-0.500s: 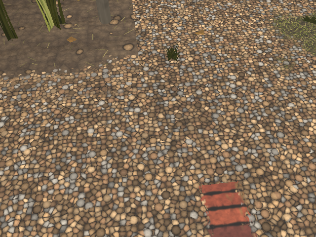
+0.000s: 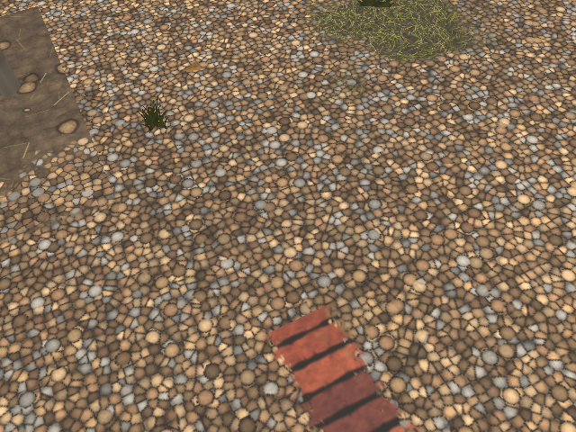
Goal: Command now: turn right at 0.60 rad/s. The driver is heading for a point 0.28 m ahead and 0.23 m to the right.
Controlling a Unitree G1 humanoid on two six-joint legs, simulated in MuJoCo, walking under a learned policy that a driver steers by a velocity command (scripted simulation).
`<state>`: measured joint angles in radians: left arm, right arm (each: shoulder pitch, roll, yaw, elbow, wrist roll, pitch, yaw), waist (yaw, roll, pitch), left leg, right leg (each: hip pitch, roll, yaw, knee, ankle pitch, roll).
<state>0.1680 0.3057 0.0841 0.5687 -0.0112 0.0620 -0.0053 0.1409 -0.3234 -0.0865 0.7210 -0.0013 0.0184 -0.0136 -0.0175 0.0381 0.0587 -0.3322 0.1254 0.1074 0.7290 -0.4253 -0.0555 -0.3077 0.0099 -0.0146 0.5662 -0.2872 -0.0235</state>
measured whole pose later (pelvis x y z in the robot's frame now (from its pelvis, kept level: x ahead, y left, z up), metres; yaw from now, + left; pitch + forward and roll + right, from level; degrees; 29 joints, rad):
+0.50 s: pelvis +0.09 +0.01 +0.00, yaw -15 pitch +2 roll +1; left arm 0.31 0.30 0.06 0.67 -0.03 -0.01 0.01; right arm 0.20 -0.29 -0.07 0.71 0.00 -0.10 0.02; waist 0.01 -0.04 -0.03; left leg -0.29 -0.04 -0.01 0.52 -0.25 0.03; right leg -0.32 0.08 0.18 0.82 -0.48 -0.04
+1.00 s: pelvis +0.28 -0.10 +0.00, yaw -16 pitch +2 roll +0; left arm 0.07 0.25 0.03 0.67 0.01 -0.06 -0.03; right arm 0.33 -0.31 -0.03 0.80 0.01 -0.03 -0.01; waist -0.04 0.02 0.07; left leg -0.35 0.02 -0.05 1.10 -0.54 -0.05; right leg -0.42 0.03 -0.02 0.49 -0.10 -0.04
